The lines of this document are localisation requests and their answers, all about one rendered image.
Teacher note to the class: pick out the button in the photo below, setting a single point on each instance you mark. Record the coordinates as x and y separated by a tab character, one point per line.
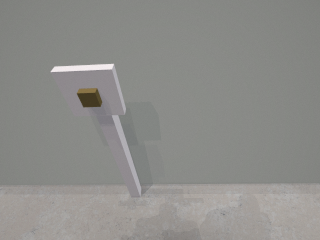
89	97

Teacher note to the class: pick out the panel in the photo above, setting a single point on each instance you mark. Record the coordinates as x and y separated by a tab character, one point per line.
104	77

